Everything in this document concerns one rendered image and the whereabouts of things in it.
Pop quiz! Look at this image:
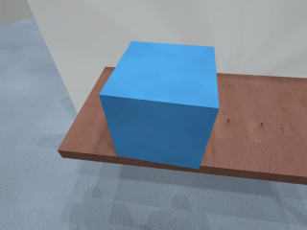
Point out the carton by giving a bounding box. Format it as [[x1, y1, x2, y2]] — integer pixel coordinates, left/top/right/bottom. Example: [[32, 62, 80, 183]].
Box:
[[99, 41, 220, 170]]

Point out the table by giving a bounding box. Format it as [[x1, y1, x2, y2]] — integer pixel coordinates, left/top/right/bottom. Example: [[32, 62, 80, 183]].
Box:
[[58, 66, 307, 185]]

